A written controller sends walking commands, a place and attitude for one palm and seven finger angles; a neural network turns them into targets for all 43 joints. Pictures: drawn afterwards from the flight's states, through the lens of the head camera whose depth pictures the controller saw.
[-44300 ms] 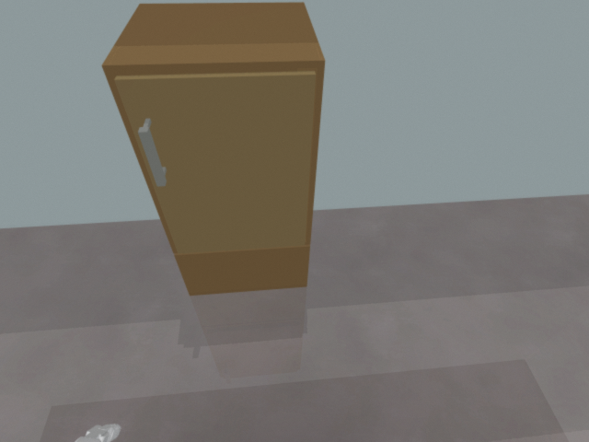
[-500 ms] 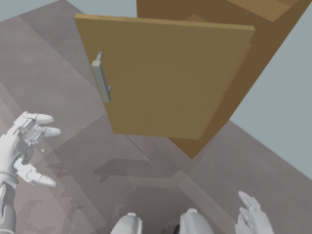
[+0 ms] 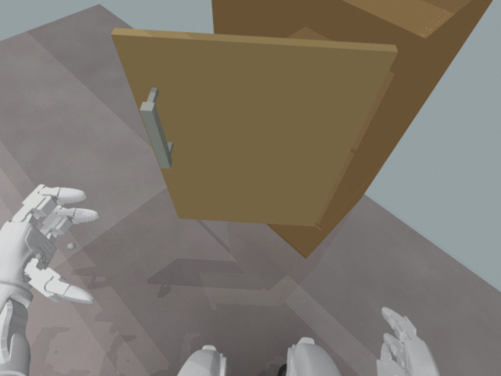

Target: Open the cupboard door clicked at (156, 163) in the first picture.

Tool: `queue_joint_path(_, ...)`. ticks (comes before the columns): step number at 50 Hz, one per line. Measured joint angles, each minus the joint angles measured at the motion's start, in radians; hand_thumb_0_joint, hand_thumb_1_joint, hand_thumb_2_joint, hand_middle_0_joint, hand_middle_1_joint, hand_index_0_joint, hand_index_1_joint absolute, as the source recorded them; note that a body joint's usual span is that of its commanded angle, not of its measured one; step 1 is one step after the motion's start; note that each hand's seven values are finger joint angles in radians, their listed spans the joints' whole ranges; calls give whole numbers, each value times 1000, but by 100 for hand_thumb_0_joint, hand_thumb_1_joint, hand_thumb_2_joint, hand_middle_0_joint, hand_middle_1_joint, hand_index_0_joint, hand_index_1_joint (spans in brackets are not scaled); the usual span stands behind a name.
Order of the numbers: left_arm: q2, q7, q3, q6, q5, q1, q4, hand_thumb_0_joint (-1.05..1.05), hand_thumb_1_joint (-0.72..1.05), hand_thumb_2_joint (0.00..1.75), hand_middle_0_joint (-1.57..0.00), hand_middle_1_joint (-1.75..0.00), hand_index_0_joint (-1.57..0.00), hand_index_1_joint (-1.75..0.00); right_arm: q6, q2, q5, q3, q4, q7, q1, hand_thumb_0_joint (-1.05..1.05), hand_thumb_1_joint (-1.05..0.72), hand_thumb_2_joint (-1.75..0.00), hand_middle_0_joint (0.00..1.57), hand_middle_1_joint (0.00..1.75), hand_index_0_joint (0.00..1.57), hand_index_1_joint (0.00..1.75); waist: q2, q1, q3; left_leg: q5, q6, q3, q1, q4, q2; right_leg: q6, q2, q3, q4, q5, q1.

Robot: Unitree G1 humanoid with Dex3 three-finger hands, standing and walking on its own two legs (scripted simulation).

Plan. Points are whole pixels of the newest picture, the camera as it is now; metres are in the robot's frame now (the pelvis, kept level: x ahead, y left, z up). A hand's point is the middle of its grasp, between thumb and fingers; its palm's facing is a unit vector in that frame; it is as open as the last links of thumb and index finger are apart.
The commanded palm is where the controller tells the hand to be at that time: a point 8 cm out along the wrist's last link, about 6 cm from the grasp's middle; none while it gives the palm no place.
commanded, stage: move the hooked fingers beside the handle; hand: left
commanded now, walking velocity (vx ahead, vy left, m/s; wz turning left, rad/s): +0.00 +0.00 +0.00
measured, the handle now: (160, 130) +0.52 +0.20 +0.03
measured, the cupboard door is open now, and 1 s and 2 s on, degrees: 42 42 42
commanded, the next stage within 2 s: none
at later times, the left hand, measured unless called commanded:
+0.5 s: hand (93, 209) +0.35 +0.27 +0.05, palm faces +0.00 -1.00 -0.03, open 14.0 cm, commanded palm +0.32 +0.31 +0.05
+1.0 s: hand (108, 183) +0.40 +0.26 +0.04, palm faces +0.00 -1.00 -0.02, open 14.0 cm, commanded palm +0.38 +0.31 +0.04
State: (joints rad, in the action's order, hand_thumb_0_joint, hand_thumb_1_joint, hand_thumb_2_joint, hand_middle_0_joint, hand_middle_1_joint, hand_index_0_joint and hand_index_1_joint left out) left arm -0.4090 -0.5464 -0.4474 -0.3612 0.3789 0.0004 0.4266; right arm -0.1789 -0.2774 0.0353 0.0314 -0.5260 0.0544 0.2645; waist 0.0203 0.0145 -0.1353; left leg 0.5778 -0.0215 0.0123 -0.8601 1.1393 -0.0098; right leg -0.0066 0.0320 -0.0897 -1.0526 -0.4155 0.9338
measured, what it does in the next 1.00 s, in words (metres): stands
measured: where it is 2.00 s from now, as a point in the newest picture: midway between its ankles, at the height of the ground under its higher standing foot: outside the picture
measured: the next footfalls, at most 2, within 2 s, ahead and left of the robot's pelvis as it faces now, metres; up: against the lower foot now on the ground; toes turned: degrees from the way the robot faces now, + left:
none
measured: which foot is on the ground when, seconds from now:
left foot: down 0.00-1.00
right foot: down 0.00-1.00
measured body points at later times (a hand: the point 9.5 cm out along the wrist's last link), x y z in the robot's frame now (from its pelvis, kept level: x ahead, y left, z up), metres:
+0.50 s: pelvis +0.00 +0.00 +0.00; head +0.09 +0.01 +0.44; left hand +0.34 +0.32 +0.05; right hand +0.13 -0.26 -0.10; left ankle -0.02 +0.10 -0.66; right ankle +0.05 -0.12 -0.66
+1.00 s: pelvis +0.00 +0.00 -0.01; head +0.11 +0.02 +0.43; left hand +0.39 +0.31 +0.04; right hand +0.10 -0.26 -0.11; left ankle -0.02 +0.10 -0.66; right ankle +0.05 -0.12 -0.66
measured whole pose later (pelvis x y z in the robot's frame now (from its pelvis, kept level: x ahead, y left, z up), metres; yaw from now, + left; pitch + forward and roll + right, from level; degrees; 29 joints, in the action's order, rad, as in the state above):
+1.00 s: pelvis +0.00 +0.00 -0.01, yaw -1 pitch +21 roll -2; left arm -0.48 -0.48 -0.47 -0.38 0.25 -0.45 0.83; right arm -0.08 -0.28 0.02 0.04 -0.57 0.05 0.29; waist 0.01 0.07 -0.13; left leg 0.58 -0.03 -0.01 -0.94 1.16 -0.02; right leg 0.00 0.02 -0.07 -1.07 -0.40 1.03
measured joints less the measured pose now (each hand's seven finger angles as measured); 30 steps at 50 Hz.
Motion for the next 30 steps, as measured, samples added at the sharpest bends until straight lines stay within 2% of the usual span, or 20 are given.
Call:
queue_joint_path(5, 4, -2, 7, 1, -9, -16, 25, -1, -50, 30, -30, -120, -30, -120, -1, -2, 0, 4, 1, 6, -1, 2, -90, -90, 21, 30, 20, 30, 0, -3, 2, -3, -1, 0, -4, 3, 2, 1, 2, 1, -3, 2, 3)
queue_joint_path(10, 0, 6, 12, -16, -27, -101, 80, -1, -50, 30, -30, -120, -30, -120, -8, -6, -1, 8, -16, 20, -6, 1, -90, -90, 21, 30, 20, 30, -6, -4, 13, -1, -1, 6, -26, 25, 5, -1, 6, -5, -20, 1, 21)
queue_joint_path(16, -9, 11, 32, 0, -53, -184, 105, -1, -50, 30, -30, -120, -30, -120, -5, -4, -2, 7, -30, 23, -8, 2, -90, -90, 21, 30, 20, 30, -8, 12, 19, -4, -1, 3, -42, 27, 4, 0, 5, -2, -20, 7, 37)
queue_joint_path(22, -22, 35, 16, 22, -63, -221, 151, -1, -50, 30, -30, -120, -30, -120, 18, -1, -3, 8, -22, 13, 15, 2, -90, -90, 20, 30, 20, 30, -7, 28, 9, -10, -5, -13, -37, 6, 2, 4, 0, 14, -5, 14, 42)
queue_joint_path(30, -35, 46, -4, -7, -75, -258, 210, -1, -50, 30, -30, -120, -30, -120, 46, -5, -5, 3, -33, 5, 39, 1, -90, -90, 21, 30, 20, 30, -9, 30, 6, -6, -6, -18, -47, 4, -1, 5, -3, 18, -5, 12, 54)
